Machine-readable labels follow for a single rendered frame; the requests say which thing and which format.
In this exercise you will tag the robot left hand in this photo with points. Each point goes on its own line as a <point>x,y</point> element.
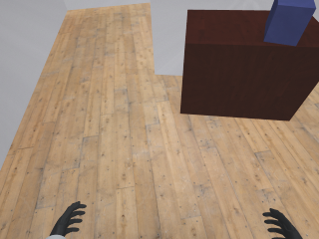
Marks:
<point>61,226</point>

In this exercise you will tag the robot right hand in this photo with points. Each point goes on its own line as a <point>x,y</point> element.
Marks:
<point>287,229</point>

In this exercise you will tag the carton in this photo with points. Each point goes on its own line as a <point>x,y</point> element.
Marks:
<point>287,21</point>

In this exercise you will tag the pedestal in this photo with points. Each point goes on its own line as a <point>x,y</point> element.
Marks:
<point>229,71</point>

